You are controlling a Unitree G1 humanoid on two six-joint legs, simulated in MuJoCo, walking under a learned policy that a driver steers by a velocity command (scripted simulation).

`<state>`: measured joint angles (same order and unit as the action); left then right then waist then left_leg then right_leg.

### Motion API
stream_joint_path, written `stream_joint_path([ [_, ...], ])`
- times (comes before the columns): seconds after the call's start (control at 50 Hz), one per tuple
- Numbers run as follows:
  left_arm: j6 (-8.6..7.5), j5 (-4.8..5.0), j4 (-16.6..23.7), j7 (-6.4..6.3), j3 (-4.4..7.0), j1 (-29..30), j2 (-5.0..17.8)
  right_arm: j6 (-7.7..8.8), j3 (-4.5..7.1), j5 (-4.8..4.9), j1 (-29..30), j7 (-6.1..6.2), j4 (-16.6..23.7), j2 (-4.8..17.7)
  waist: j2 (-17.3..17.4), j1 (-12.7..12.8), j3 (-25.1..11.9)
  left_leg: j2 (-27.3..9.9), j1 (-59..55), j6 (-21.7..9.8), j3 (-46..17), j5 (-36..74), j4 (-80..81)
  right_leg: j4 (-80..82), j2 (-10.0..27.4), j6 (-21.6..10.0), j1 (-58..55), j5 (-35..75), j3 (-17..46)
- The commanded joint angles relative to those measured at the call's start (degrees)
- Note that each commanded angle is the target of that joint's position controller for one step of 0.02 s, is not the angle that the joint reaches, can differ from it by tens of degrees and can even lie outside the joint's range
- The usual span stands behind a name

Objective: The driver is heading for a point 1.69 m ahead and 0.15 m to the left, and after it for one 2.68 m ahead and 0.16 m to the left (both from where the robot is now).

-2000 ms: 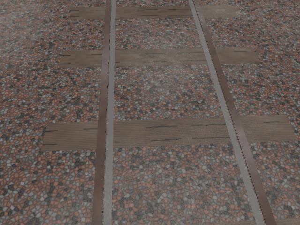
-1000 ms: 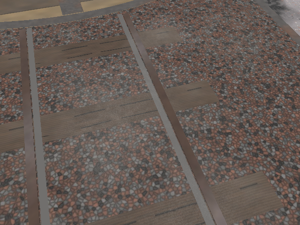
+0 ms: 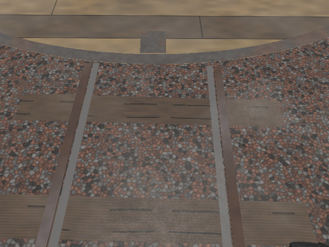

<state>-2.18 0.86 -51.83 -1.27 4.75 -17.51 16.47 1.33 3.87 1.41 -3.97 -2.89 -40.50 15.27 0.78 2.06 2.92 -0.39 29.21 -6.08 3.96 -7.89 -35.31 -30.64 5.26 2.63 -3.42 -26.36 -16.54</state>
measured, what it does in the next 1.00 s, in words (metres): walks ahead: right foot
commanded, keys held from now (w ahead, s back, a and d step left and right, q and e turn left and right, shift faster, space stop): w+q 0.20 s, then w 0.80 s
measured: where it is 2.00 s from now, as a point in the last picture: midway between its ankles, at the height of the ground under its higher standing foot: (138, 111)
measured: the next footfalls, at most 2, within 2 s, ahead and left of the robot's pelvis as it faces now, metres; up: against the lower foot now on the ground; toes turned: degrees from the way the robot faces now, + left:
right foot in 0.48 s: +0.48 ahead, -0.08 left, +0.00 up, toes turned +13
left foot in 1.02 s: +0.71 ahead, +0.22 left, +0.00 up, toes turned +14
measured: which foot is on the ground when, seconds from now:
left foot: down 0.00-0.50, up 0.52-1.00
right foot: down 0.00-0.00, up 0.02-0.46, down 0.48-1.00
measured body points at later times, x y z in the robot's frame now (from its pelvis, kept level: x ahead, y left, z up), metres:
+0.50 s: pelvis +0.30 -0.01 +0.01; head +0.32 +0.00 +0.46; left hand +0.46 +0.27 -0.07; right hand +0.38 -0.29 -0.11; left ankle +0.12 +0.08 -0.71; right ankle +0.44 -0.09 -0.72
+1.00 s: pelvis +0.56 +0.07 +0.01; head +0.59 +0.08 +0.46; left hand +0.47 +0.34 -0.12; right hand +0.85 -0.09 -0.06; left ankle +0.67 +0.21 -0.71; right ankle +0.44 -0.09 -0.71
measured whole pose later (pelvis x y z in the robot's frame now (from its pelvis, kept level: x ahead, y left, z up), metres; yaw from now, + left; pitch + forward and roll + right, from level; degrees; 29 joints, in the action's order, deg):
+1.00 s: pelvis +0.56 +0.07 +0.01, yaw +13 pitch +3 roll -2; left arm -3.1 1.3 -52.9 0.2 3.1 -22.5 16.9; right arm 4.7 2.0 0.8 -1.7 -2.0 -38.2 14.4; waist 1.2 5.5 0.9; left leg -1.9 29.1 -2.7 0.2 -1.8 -27.8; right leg -16.6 -1.2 -0.2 -3.4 -22.2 -0.7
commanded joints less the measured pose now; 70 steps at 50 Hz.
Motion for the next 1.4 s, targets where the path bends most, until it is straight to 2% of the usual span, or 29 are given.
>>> stream_joint_path([
  [0.02, -2.70, -1.60, 8.4, 0.39, -0.97, -1.3, 1.4, 0.15, 6.10, 0.32, -18.0, 1.48, -0.1, 19.6, 16.0, -4.8, -20.5, -17.5, -50.8, -19.1, -47.4, -11.0, 14.4, -48.8, -8.2, -0.2, 41.8, -7.2, 12.0],
  [0.04, -4.97, 0.55, 9.1, 1.29, -0.11, 5.3, 6.7, 0.98, 4.45, -0.09, -18.9, 0.91, 0.7, 14.3, 7.0, -9.0, -21.4, -18.4, -50.8, -17.0, -49.3, -13.6, 19.8, -51.1, -5.5, -1.8, 47.9, -5.9, 22.1],
  [0.06, -6.04, 2.09, 10.5, 1.67, 0.07, 9.0, 7.5, 1.79, 3.73, -0.47, -17.4, 0.89, 0.5, 11.6, 4.9, -8.6, -14.2, -16.8, -45.0, -14.7, -41.1, -10.4, 19.7, -48.6, -3.2, -3.4, 50.5, -1.2, 21.5],
  [0.08, -6.43, 1.18, 10.0, 1.27, -0.05, 9.0, 6.7, 2.30, 3.24, -0.37, -13.7, 0.85, 0.8, 10.1, -0.5, -5.6, -9.1, -14.2, -36.1, -12.7, -34.3, -3.8, 19.5, -43.1, -0.5, -3.7, 48.0, 3.2, 21.5],
  [0.12, -5.43, -0.87, 8.9, 0.94, 0.73, 7.5, 7.7, 2.51, 2.24, -1.12, -8.6, 1.44, 2.5, 7.3, 0.9, -1.9, -6.3, -10.7, -25.0, -11.1, -27.0, 5.6, 21.0, -35.9, 2.0, -2.9, 40.3, 7.6, 21.9],
  [0.2, -3.47, -1.82, 10.3, 0.77, 0.22, 10.1, 5.1, 2.72, 2.84, -0.72, -10.5, 2.88, 2.3, 9.8, 0.7, -1.6, -4.1, -8.2, -18.0, -11.0, -21.1, 13.7, 23.2, -24.4, 0.9, 0.6, 38.9, 14.3, 19.9],
  [0.3, -3.97, -1.11, 12.1, 2.02, -1.25, 18.8, 2.5, 2.38, 2.47, -0.62, -14.6, 3.67, 0.4, 9.1, 3.5, -6.0, -2.5, -5.0, -15.7, -6.6, -15.4, 7.0, 23.3, -4.4, -2.2, 1.0, 33.2, 34.0, 18.0],
  [0.42, -5.14, -0.62, 13.8, 3.35, -0.69, 21.8, 5.5, 1.79, 2.55, -0.59, -18.7, 3.79, -2.6, 9.6, 4.9, -6.7, -0.5, -11.1, -27.5, -5.7, -21.1, 9.3, 17.6, 2.4, -2.9, -3.0, 36.0, 27.1, 18.9],
  [0.46, -5.49, -0.65, 12.5, 3.31, 0.02, 16.5, 6.9, 1.31, 2.64, -0.61, -17.3, 3.92, -2.5, 9.9, 6.2, -3.4, -2.4, -10.6, -29.3, -4.3, -20.6, 21.4, 12.3, 4.4, -4.6, -5.3, 29.3, 23.3, 16.9],
  [0.48, -5.66, -1.01, 10.5, 3.07, 1.02, 9.6, 8.7, 1.17, 2.15, -0.79, -16.5, 3.86, -2.2, 8.9, 5.1, 0.0, -7.3, -7.4, -27.9, -2.9, -18.2, 28.1, 4.1, 4.9, -4.7, -7.3, 19.1, 25.2, 16.5],
  [0.5, -5.70, -1.74, 9.1, 2.82, 1.71, -0.1, 11.6, 1.12, 1.13, -1.54, -16.2, 3.87, -0.8, 6.9, 0.7, 4.0, -16.0, -3.8, -19.5, -0.8, -15.2, 19.4, -11.1, 2.7, 3.5, -11.2, 3.1, 26.1, 25.7],
  [0.52, -5.04, -1.71, 6.8, 3.07, 3.02, -6.1, 15.6, 2.01, -0.13, -0.40, -24.7, 3.64, -0.7, 2.3, -16.5, 1.4, -23.1, 5.7, 2.8, 4.1, -10.4, -12.6, -31.8, 7.2, 15.5, -20.7, -17.1, 13.7, 51.3],
  [0.54, -4.86, 0.09, 6.3, 3.49, 1.60, -6.4, 10.3, 2.63, 0.20, 0.08, -23.0, 3.56, -1.3, 6.1, -14.4, 3.1, -21.1, 4.6, 11.4, 4.1, -14.8, -24.8, -38.1, 13.6, 16.5, -20.4, -17.5, 0.7, 60.5],
  [0.56, -4.57, 0.25, 7.0, 3.28, 0.71, -2.4, 7.5, 2.94, 1.08, 0.69, -16.6, 3.37, 0.0, 9.2, -9.0, 3.5, -12.0, 1.5, 15.1, 3.8, -14.2, -20.3, -40.0, 14.5, 14.7, -17.6, -10.4, -1.1, 52.4],
  [0.58, -4.09, -0.53, 7.9, 3.04, 0.26, 1.4, 6.7, 3.19, 0.88, 0.26, -12.7, 3.42, 1.0, 8.9, -4.5, 2.3, -7.7, -1.3, 14.0, 3.7, -11.4, -15.7, -38.0, 15.4, 12.4, -16.0, -2.9, 3.8, 45.6],
  [0.62, -4.04, -1.58, 8.0, 2.93, -0.67, 4.5, 4.7, 3.26, 1.20, -0.93, -11.0, 3.27, 1.5, 7.7, -4.6, -0.5, -3.6, -4.9, 9.8, 4.1, -10.2, -10.3, -31.3, 18.0, 8.6, -15.2, 7.1, 14.6, 37.8],
  [0.68, -4.39, -0.90, 6.9, 2.76, -0.62, 3.9, 5.4, 2.55, 0.66, -0.91, -12.5, 3.21, 1.1, 5.0, -6.1, -1.9, -3.7, -6.1, 7.2, 5.4, -8.4, -8.6, -25.4, 20.8, 7.1, -16.1, 10.8, 22.9, 31.9],
  [0.8, -3.56, -0.07, 4.7, 1.75, 0.02, 0.4, 8.4, 3.04, -0.53, -1.08, -1.7, 2.72, 3.7, 2.8, -4.5, 1.0, -1.5, -5.4, 6.7, 7.0, -5.8, 8.5, -4.7, 23.1, 4.6, -14.4, 10.9, 29.3, 23.0],
  [0.92, -1.97, 0.50, 1.6, 1.47, 0.19, -4.9, 9.3, 3.83, -0.58, -0.29, 6.4, 1.08, 6.5, 3.6, -4.8, 3.0, 0.7, -3.2, 5.9, 5.2, -5.1, 8.9, 4.9, 19.7, 8.2, -13.2, 3.4, 30.8, 23.1],
  [0.96, -1.35, 0.54, 1.2, 1.16, 0.55, -4.4, 10.3, 4.06, -0.13, -0.40, 4.8, 0.71, 6.4, 4.9, -5.5, 1.1, -0.3, -2.2, 2.6, 3.6, -4.5, 4.9, 6.6, 16.3, 9.3, -12.1, 0.6, 36.9, 23.2],
  [1.0, -0.83, 0.50, 1.5, 0.91, 0.37, -2.7, 10.2, 4.10, 1.77, -0.86, -6.7, 1.13, 3.0, 8.3, -4.9, -5.3, -7.5, 0.5, -14.5, 0.7, -1.9, 5.0, 9.0, 2.9, 6.0, -9.9, 2.7, 51.7, 19.9],
  [1.02, -0.94, -0.55, 2.8, 0.78, -0.69, -2.4, 7.8, 3.93, 2.97, -1.43, -17.0, 1.72, 0.8, 11.8, -1.5, -9.4, -15.5, -6.4, -31.5, -2.5, -8.9, 7.1, 6.1, -12.0, 3.2, -7.9, 12.5, 42.7, 17.7],
  [1.04, -2.18, -1.06, 4.2, 1.17, -2.81, -9.0, 1.2, 3.53, 4.14, -1.93, -21.4, 1.93, -0.3, 17.6, 13.1, -6.9, -23.2, -20.6, -52.4, -11.8, -34.9, -0.2, 9.4, -34.1, -6.9, -3.8, 35.9, 10.7, 15.4],
  [1.06, -3.43, -0.05, 3.1, 1.66, -2.13, -7.5, 4.8, 3.24, 2.91, -0.98, -22.5, 1.79, -0.6, 12.5, 13.2, -8.6, -25.8, -22.4, -53.4, -13.7, -46.1, -8.5, 16.2, -42.2, -7.0, -3.8, 43.9, -6.6, 22.6],
  [1.08, -4.18, 1.39, 4.8, 2.04, -1.01, -2.3, 8.8, 3.27, 1.91, -0.88, -18.2, 1.87, -0.3, 10.1, 9.2, -8.3, -15.9, -20.2, -46.0, -10.9, -38.0, -9.8, 17.5, -44.4, -3.7, -4.5, 48.5, -3.4, 22.6],
  [1.12, -4.26, 0.54, 5.9, 1.87, -1.01, 3.2, 7.7, 3.32, 0.93, -1.52, -11.4, 1.71, 0.3, 7.2, 2.9, -5.1, -6.6, -15.3, -30.3, -8.2, -25.9, -1.7, 20.7, -38.2, 0.8, -4.3, 45.6, 5.3, 20.3],
  [1.16, -2.97, -0.07, 5.2, 1.77, -0.92, 1.3, 6.1, 3.88, 0.52, -1.95, -8.7, 1.48, 0.3, 5.8, 4.4, -1.9, -5.0, -12.8, -22.5, -7.6, -20.7, 3.8, 24.2, -33.9, 2.6, -3.6, 39.4, 9.2, 20.6],
  [1.22, -1.63, -0.62, 5.8, 1.42, -1.33, 2.6, 4.1, 4.77, 1.03, -1.43, -9.5, 1.64, -1.2, 7.5, 3.4, -0.9, -3.3, -12.3, -18.8, -8.7, -15.9, 8.4, 27.3, -28.0, 3.0, -2.0, 39.8, 13.7, 19.9],
  [1.4, -2.71, -0.13, 10.6, 2.98, -2.28, 19.4, 2.7, 3.57, 1.56, -0.46, -17.7, 2.90, -6.8, 10.3, 2.1, -6.3, 0.6, -11.6, -24.5, -5.5, -8.8, 7.6, 27.2, -2.2, -0.3, -2.2, 38.7, 32.0, 17.6],
])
